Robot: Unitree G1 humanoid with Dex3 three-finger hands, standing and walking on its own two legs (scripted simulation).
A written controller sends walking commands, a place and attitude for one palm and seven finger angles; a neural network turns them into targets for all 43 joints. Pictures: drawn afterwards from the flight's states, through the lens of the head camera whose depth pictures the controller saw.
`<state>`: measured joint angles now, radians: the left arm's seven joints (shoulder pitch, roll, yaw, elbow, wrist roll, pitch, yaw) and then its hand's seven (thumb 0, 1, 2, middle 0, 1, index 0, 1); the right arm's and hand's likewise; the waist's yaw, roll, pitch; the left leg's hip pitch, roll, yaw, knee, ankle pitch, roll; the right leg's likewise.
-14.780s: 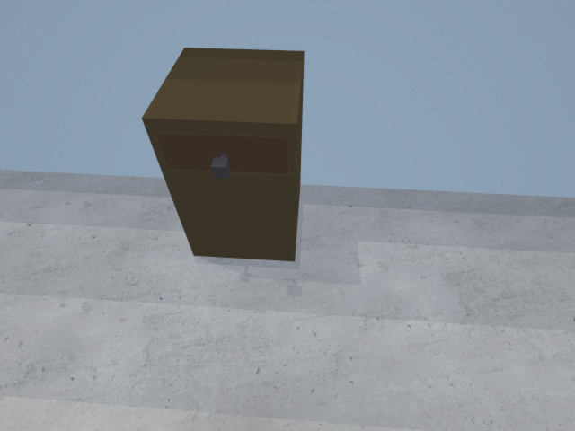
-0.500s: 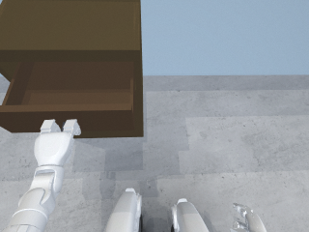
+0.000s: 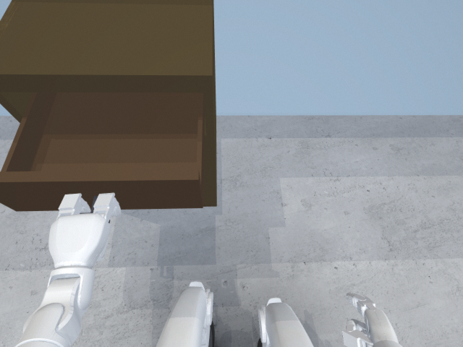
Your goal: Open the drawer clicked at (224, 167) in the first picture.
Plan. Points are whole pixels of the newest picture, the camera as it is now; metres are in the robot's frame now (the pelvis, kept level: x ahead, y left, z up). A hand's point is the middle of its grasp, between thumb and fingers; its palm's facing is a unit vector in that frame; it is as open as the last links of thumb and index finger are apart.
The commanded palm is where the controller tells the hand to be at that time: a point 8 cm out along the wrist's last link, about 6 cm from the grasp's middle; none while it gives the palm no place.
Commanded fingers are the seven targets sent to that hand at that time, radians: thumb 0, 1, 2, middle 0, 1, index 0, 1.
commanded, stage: pull the drawer open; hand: left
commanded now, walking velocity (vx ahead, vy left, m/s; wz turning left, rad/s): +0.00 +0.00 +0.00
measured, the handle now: (94, 217) +0.33 +0.28 -0.06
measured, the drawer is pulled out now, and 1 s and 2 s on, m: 0.20 0.26 0.30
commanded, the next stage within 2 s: open the thumb to release the handle in 2.00 s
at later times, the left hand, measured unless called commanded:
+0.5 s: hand (91, 262) +0.25 +0.27 -0.07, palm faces -0.06 -0.04 -1.00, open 7.7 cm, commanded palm +0.23 +0.26 -0.02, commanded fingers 0.00 0.90 0.90 -0.40 -1.35 -0.40 -1.35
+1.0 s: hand (87, 282) +0.22 +0.27 -0.07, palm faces -0.07 -0.05 -1.00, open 7.7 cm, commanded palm +0.20 +0.26 -0.02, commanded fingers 0.00 0.90 0.90 -0.40 -1.35 -0.40 -1.35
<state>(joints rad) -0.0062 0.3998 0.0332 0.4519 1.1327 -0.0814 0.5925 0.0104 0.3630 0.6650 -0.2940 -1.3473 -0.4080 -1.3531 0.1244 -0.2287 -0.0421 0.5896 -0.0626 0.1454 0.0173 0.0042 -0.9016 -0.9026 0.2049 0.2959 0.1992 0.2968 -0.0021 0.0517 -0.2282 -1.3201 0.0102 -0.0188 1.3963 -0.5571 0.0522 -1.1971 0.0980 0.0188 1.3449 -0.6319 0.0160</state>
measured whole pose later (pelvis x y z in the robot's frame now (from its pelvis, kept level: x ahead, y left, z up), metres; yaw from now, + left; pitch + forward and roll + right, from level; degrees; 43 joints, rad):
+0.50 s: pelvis +0.00 +0.00 +0.00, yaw +0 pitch +27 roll -5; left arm 0.13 0.39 0.03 0.36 1.13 -0.08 0.61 0.02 0.38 0.64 -0.28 -1.35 -0.39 -1.35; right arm 0.11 -0.23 -0.04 0.58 -0.07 0.13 0.01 0.01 -0.90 -0.90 0.20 0.30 0.20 0.30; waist 0.00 0.05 -0.23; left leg -1.31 0.01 -0.02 1.40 -0.56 0.05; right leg -1.19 0.10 0.01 1.35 -0.63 0.01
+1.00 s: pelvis +0.00 +0.00 +0.00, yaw +0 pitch +27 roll -4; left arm 0.26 0.38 0.02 0.26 1.13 -0.08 0.63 0.03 0.39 0.62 -0.27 -1.35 -0.38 -1.35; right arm 0.08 -0.22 -0.03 0.56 -0.08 0.12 0.02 0.01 -0.90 -0.90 0.21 0.30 0.20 0.30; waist 0.02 0.04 -0.23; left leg -1.32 0.01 -0.02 1.41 -0.56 0.05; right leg -1.19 0.09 0.01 1.37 -0.64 0.01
